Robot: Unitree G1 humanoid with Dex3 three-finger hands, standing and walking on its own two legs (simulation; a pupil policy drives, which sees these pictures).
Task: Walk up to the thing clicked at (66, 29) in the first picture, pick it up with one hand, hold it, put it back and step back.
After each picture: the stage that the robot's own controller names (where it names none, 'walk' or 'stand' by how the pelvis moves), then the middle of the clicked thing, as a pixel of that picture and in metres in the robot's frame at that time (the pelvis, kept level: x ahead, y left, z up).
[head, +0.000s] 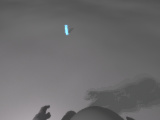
stand; (66, 30) +2.04 +0.67 -0.66
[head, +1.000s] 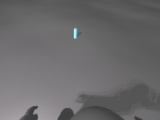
walk; (75, 33) +1.96 +0.34 -0.63
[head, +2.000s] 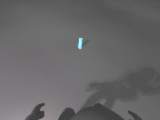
walk; (80, 43) +1.40 +0.18 -0.65
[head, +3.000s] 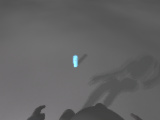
walk; (75, 61) +0.93 +0.21 -0.64
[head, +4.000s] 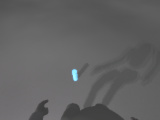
walk; (75, 75) +0.61 +0.20 -0.62
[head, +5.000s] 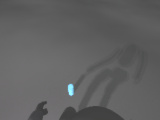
stand; (71, 90) +0.43 +0.19 -0.63
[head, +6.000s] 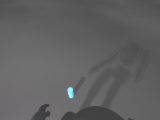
stand; (70, 93) +0.39 +0.20 -0.66
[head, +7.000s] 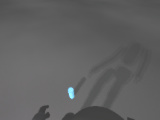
stand; (71, 93) +0.40 +0.20 -0.66
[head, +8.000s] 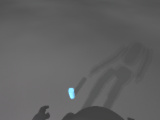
stand; (71, 93) +0.39 +0.20 -0.66
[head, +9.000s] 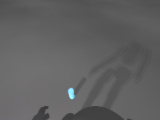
stand; (71, 93) +0.38 +0.19 -0.66
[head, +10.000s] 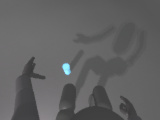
go down; (66, 69) +0.44 +0.19 -0.46
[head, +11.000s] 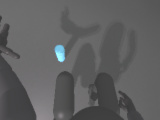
go down; (60, 54) +0.48 +0.21 -0.28
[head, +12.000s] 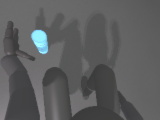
close in; (41, 44) +0.48 +0.25 -0.19
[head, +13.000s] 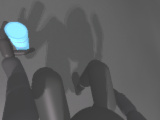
close; (20, 40) +0.47 +0.28 -0.17
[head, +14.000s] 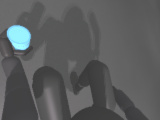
lift; (21, 42) +0.44 +0.27 -0.17
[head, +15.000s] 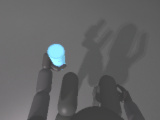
lift; (58, 60) +0.36 +0.21 -0.01
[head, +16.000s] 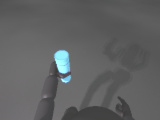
hold; (64, 68) +0.32 +0.17 +0.08
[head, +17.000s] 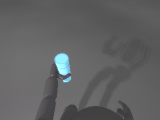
hold; (64, 70) +0.32 +0.17 +0.05
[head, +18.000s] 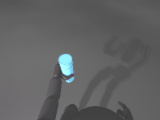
crouch; (67, 70) +0.33 +0.15 +0.04
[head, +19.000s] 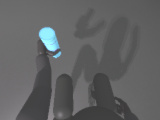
crouch; (52, 45) +0.48 +0.20 -0.04
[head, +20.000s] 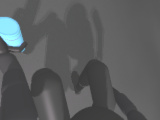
lower; (14, 39) +0.47 +0.29 -0.17
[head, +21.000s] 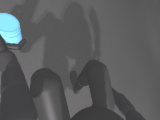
lower; (12, 36) +0.47 +0.29 -0.18
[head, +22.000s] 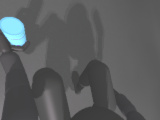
lower; (17, 38) +0.46 +0.28 -0.17
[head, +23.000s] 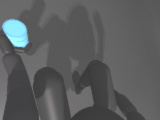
lower; (19, 40) +0.46 +0.28 -0.17
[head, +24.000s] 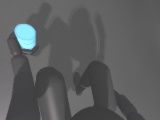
loosen; (27, 42) +0.45 +0.26 -0.17
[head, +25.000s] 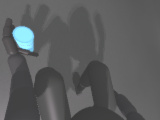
withdraw; (26, 43) +0.45 +0.26 -0.18
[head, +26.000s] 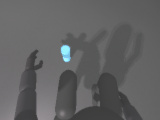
walk; (66, 54) +0.48 +0.20 -0.27
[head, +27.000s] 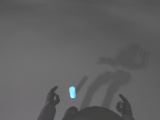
stand; (72, 92) +0.39 +0.16 -0.59
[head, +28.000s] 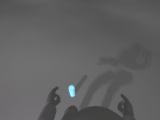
stand; (72, 91) +0.40 +0.18 -0.60
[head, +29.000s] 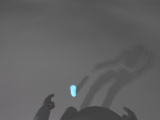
stand; (73, 91) +0.40 +0.17 -0.62
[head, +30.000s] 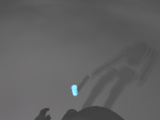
walk; (74, 90) +0.42 +0.17 -0.65
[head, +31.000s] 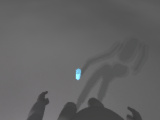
walk; (78, 74) +0.56 +0.09 -0.64
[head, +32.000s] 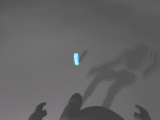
walk; (76, 59) +0.87 +0.25 -0.62
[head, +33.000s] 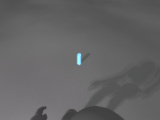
stand; (79, 59) +1.04 +0.18 -0.64
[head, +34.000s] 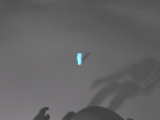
stand; (79, 59) +1.04 +0.18 -0.66
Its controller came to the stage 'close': yes
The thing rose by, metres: 0.70
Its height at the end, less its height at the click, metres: +0.00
